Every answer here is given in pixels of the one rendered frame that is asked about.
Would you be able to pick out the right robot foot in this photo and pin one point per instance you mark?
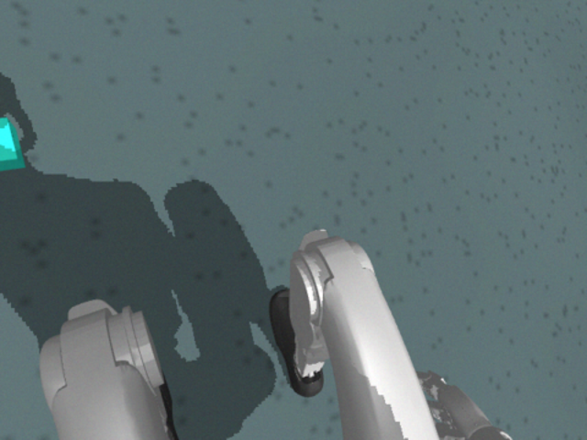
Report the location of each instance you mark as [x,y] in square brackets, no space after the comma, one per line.
[284,337]

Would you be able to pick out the small box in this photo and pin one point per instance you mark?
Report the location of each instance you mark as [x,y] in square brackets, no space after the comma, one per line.
[10,151]

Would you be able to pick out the left robot foot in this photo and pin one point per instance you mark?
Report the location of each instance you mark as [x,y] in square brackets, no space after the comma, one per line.
[167,400]

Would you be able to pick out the right robot hand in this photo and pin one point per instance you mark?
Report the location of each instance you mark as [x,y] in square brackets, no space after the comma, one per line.
[460,416]

